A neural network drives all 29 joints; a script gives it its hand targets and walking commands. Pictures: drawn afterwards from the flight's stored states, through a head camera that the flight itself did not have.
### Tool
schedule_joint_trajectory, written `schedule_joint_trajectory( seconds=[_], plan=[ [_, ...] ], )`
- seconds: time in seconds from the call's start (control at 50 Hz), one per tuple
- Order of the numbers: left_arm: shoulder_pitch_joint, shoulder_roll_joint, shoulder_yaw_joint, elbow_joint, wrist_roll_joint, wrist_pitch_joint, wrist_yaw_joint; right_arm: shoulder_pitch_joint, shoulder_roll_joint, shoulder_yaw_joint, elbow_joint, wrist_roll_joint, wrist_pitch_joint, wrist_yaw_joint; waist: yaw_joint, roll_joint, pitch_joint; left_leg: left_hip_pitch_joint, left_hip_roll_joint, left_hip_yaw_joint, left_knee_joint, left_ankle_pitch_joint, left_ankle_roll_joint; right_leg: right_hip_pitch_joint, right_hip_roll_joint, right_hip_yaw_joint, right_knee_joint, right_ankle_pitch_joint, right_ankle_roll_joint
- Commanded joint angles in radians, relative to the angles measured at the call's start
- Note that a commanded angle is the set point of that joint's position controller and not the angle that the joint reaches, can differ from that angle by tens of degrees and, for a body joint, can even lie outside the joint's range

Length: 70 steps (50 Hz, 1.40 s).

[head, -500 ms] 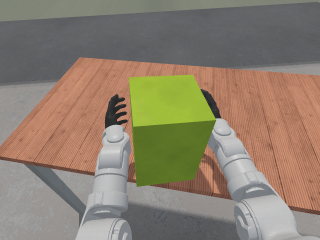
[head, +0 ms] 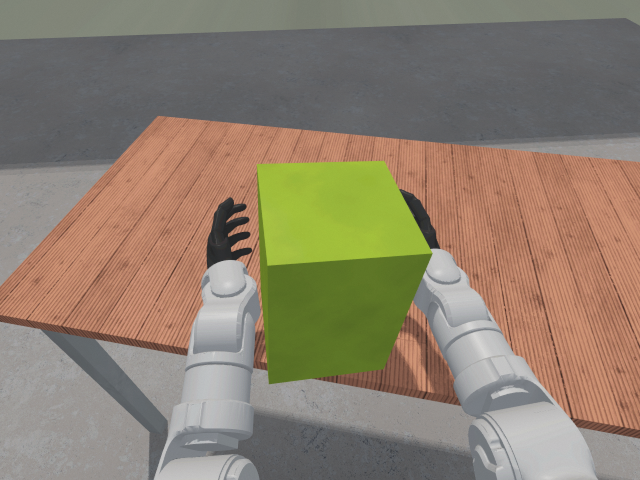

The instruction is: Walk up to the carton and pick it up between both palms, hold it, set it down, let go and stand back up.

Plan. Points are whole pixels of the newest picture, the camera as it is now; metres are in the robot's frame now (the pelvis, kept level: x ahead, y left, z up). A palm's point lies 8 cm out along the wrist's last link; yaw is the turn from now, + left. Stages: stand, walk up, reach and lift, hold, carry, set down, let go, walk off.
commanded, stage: set down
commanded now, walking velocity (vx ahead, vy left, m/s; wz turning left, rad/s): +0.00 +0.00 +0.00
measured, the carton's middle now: (325, 274) +0.36 +0.00 +0.07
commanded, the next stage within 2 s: none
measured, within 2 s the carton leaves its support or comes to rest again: rests again in 0.76 s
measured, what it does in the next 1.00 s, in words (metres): stands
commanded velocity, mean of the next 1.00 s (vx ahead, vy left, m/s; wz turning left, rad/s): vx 0.00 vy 0.00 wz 0.00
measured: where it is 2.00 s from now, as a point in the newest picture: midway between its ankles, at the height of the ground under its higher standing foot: outside the picture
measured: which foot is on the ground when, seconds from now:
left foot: down 0.00-1.00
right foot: down 0.00-1.00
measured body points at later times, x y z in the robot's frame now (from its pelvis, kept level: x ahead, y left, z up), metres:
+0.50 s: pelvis +0.00 +0.00 +0.00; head +0.01 +0.01 +0.45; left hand +0.37 +0.13 +0.10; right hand +0.40 -0.12 +0.09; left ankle -0.02 +0.18 -0.74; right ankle +0.08 -0.09 -0.74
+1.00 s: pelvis -0.02 -0.01 +0.00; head +0.01 +0.00 +0.44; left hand +0.36 +0.13 +0.11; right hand +0.41 -0.17 +0.12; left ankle -0.02 +0.18 -0.74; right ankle +0.08 -0.09 -0.74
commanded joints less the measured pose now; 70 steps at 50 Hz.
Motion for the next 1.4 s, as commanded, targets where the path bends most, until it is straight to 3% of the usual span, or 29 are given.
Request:
schedule_joint_trajectory(
  seconds=[0.0, 0.02, 0.2, 0.26, 0.4, 0.44, 0.58, 0.62, 0.64, 0.66, 0.68, 0.74, 0.78, 0.82, 0.86, 0.88, 0.9, 0.94, 0.96, 0.98, 1.0, 1.06, 1.22, 1.24, 1.26, 1.28, 1.3, 1.36, 1.38],
  plan=[
    [-0.72, -0.622, -0.551, -0.266, -0.111, -0.078, -0.139, -0.797, 0.522, 0.31, -0.399, 0.04, -0.089, 0.092, 0.004, 0.009, -0.677, -0.047, -0.114, 0.072, -0.067, 0.232, 0.04, 0.517, 0.02, 0.032, 0.02, 0.161, 0.088],
    [-0.713, -0.609, -0.53, -0.198, -0.087, -0.071, -0.14, -0.783, 0.487, 0.277, -0.327, 0.012, -0.075, 0.097, -0.003, 0.011, -0.597, -0.055, -0.119, 0.08, -0.085, 0.189, 0.042, 0.478, 0.027, 0.03, 0.006, 0.108, 0.085],
    [-0.71, -0.6, -0.573, -0.278, -0.12, -0.061, -0.12, -0.803, 0.476, 0.297, -0.404, 0.047, -0.088, 0.103, 0.008, 0.02, -0.693, -0.03, -0.11, 0.078, -0.058, 0.25, 0.035, 0.497, 0.034, 0.024, 0.024, 0.159, 0.082],
    [-0.688, -0.556, -0.515, -0.231, -0.09, -0.045, -0.13, -0.745, 0.462, 0.268, -0.317, 0.02, -0.064, 0.092, -0.01, -0.025, -0.585, -0.048, -0.111, 0.074, -0.076, 0.213, 0.04, 0.483, 0.032, 0.027, 0.01, 0.152, 0.087],
    [-0.688, -0.519, -0.547, -0.305, -0.12, -0.035, -0.12, -0.742, 0.404, 0.26, -0.319, 0.058, -0.07, 0.084, -0.007, 0.013, -0.612, -0.029, -0.106, 0.086, -0.06, 0.245, 0.032, 0.49, 0.032, 0.026, 0.022, 0.183, 0.08],
    [-0.653, -0.511, -0.529, -0.252, -0.103, -0.025, -0.127, -0.735, 0.382, 0.234, -0.325, 0.037, -0.069, 0.075, -0.02, 0.003, -0.562, -0.046, -0.107, 0.082, -0.078, 0.197, 0.038, 0.492, 0.025, 0.026, 0.013, 0.159, 0.085],
    [-0.682, -0.467, -0.541, -0.353, -0.147, -0.045, -0.1, -0.763, 0.354, 0.262, -0.416, 0.077, -0.079, 0.06, 0.0, 0.002, -0.669, -0.05, -0.11, 0.082, -0.061, 0.223, 0.034, 0.516, 0.019, 0.037, 0.027, 0.165, 0.092],
    [-0.611, -0.379, -0.487, -0.289, -0.129, -0.033, -0.088, -0.723, 0.237, 0.214, -0.373, 0.075, -0.069, 0.038, -0.003, 0.002, -0.615, -0.06, -0.105, 0.09, -0.063, 0.216, 0.033, 0.49, 0.025, 0.033, 0.021, 0.165, 0.089],
    [-0.576, -0.193, -0.483, -0.406, -0.169, -0.04, -0.058, -0.674, 0.046, 0.204, -0.401, 0.128, -0.082, 0.019, 0.009, 0.013, -0.675, -0.035, -0.101, 0.099, -0.057, 0.26, 0.03, 0.504, 0.026, 0.034, 0.038, 0.201, 0.084],
    [-0.511, -0.131, -0.428, -0.324, -0.156, -0.034, -0.034, -0.618, -0.044, 0.17, -0.359, 0.125, -0.079, -0.009, 0.013, -0.021, -0.593, -0.068, -0.097, 0.106, -0.063, 0.24, 0.025, 0.474, 0.026, 0.055, 0.029, 0.194, 0.089],
    [-0.448, 0.024, -0.413, -0.397, -0.185, -0.037, 0.0, -0.585, -0.232, 0.139, -0.367, 0.168, -0.089, -0.032, 0.032, -0.005, -0.595, -0.045, -0.086, 0.113, -0.063, 0.257, 0.027, 0.457, 0.032, 0.052, 0.043, 0.184, 0.083],
    [-0.428, 0.079, -0.322, -0.374, -0.193, -0.006, 0.033, -0.554, -0.258, 0.079, -0.373, 0.174, -0.067, -0.07, 0.076, -0.061, -0.553, -0.049, -0.067, 0.116, -0.05, 0.27, 0.021, 0.425, 0.032, 0.08, 0.011, 0.156, 0.073],
    [-0.447, 0.14, -0.286, -0.455, -0.227, 0.027, 0.052, -0.571, -0.357, 0.026, -0.423, 0.205, -0.05, -0.066, 0.11, -0.028, -0.634, -0.008, -0.052, 0.123, -0.05, 0.294, 0.004, 0.432, 0.042, 0.063, 0.004, 0.134, 0.062],
    [-0.533, 0.14, -0.28, -0.478, -0.277, 0.067, 0.054, -0.591, -0.4, 0.005, -0.373, 0.218, -0.015, -0.062, 0.093, -0.011, -0.611, 0.01, -0.044, 0.119, -0.054, 0.287, -0.005, 0.418, 0.054, 0.039, -0.009, 0.112, 0.05],
    [-0.533, 0.146, -0.262, -0.399, -0.273, 0.089, 0.053, -0.575, -0.358, 0.019, -0.282, 0.241, 0.017, -0.05, 0.12, 0.003, -0.554, -0.034, -0.045, 0.125, -0.051, 0.201, -0.004, 0.415, 0.026, 0.061, -0.021, 0.004, 0.04],
    [-0.611, 0.168, -0.265, -0.466, -0.306, 0.091, 0.055, -0.609, -0.38, -0.031, -0.306, 0.23, 0.027, -0.051, 0.079, 0.022, -0.599, -0.043, -0.049, 0.126, -0.048, 0.168, -0.006, 0.415, 0.015, 0.071, -0.028, -0.025, 0.039],
    [-0.568, 0.18, -0.245, -0.44, -0.3, 0.103, 0.059, -0.606, -0.367, -0.008, -0.328, 0.238, 0.047, -0.049, 0.112, 0.018, -0.613, -0.059, -0.05, 0.134, -0.038, 0.176, -0.002, 0.426, 0.002, 0.101, -0.024, -0.033, 0.037],
    [-0.586, 0.197, -0.241, -0.334, -0.336, 0.095, 0.054, -0.584, -0.341, -0.007, -0.249, 0.222, 0.082, -0.044, 0.106, -0.023, -0.57, -0.134, -0.064, 0.135, -0.02, 0.084, 0.007, 0.405, -0.031, 0.143, -0.028, -0.142, 0.039],
    [-0.603, 0.255, -0.231, -0.426, -0.355, 0.096, 0.059, -0.586, -0.404, -0.018, -0.369, 0.24, 0.087, -0.039, 0.122, 0.012, -0.662, -0.112, -0.064, 0.142, -0.014, 0.122, -0.001, 0.432, -0.026, 0.139, -0.006, -0.114, 0.042],
    [-0.549, 0.208, -0.244, -0.234, -0.35, 0.094, 0.054, -0.549, -0.318, 0.016, -0.227, 0.22, 0.106, -0.04, 0.119, -0.015, -0.542, -0.181, -0.065, 0.139, -0.014, 0.063, 0.014, 0.398, -0.043, 0.156, -0.012, -0.192, 0.046],
    [-0.607, 0.252, -0.216, -0.365, -0.351, 0.092, 0.055, -0.594, -0.351, 0.001, -0.333, 0.233, 0.106, -0.039, 0.143, 0.002, -0.625, -0.16, -0.065, 0.14, -0.015, 0.092, 0.009, 0.442, -0.043, 0.16, -0.021, -0.192, 0.044],
    [-0.601, 0.29, -0.192, -0.248, -0.35, 0.106, 0.039, -0.59, -0.337, -0.01, -0.273, 0.214, 0.135, -0.046, 0.136, -0.044, -0.571, -0.251, -0.067, 0.142, -0.014, 0.046, 0.025, 0.452, -0.063, 0.204, -0.022, -0.259, 0.056],
    [-0.577, 0.297, -0.205, -0.158, -0.382, 0.092, 0.019, -0.594, -0.294, 0.033, -0.33, 0.199, 0.112, -0.059, 0.119, -0.148, -0.545, -0.295, -0.068, 0.132, 0.012, 0.09, 0.038, 0.467, -0.051, 0.159, 0.002, -0.199, 0.072],
    [-0.63, 0.333, -0.186, -0.336, -0.392, 0.093, 0.025, -0.61, -0.339, 0.013, -0.488, 0.201, 0.104, -0.057, 0.13, -0.114, -0.69, -0.235, -0.066, 0.135, 0.015, 0.148, 0.03, 0.533, -0.052, 0.168, -0.003, -0.143, 0.067],
    [-0.562, 0.255, -0.2, -0.19, -0.369, 0.105, 0.028, -0.578, -0.308, -0.001, -0.346, 0.173, 0.112, -0.053, 0.089, -0.125, -0.55, -0.269, -0.062, 0.128, 0.004, 0.083, 0.032, 0.436, -0.037, 0.129, -0.007, -0.223, 0.066],
    [-0.687, 0.344, -0.166, -0.419, -0.384, 0.112, 0.04, -0.666, -0.363, -0.013, -0.565, 0.184, 0.098, -0.055, 0.147, -0.108, -0.725, -0.201, -0.073, 0.149, 0.005, 0.138, 0.019, 0.506, -0.034, 0.13, -0.016, -0.174, 0.072],
    [-0.621, 0.292, -0.163, -0.297, -0.373, 0.133, 0.042, -0.62, -0.321, -0.025, -0.454, 0.173, 0.117, -0.058, 0.099, -0.133, -0.639, -0.249, -0.065, 0.145, 0.012, 0.101, 0.029, 0.482, -0.042, 0.146, -0.021, -0.212, 0.067],
    [-0.681, 0.334, -0.139, -0.455, -0.388, 0.15, 0.055, -0.663, -0.365, -0.056, -0.635, 0.177, 0.111, -0.059, 0.127, -0.095, -0.756, -0.213, -0.065, 0.162, 0.001, 0.124, 0.023, 0.52, -0.037, 0.134, -0.004, -0.154, 0.072],
    [-0.663, 0.303, -0.147, -0.388, -0.382, 0.154, 0.061, -0.62, -0.351, -0.055, -0.559, 0.186, 0.116, -0.051, 0.119, -0.09, -0.7, -0.229, -0.064, 0.157, 0.008, 0.115, 0.017, 0.465, -0.03, 0.115, 0.006, -0.172, 0.069]
  ],
)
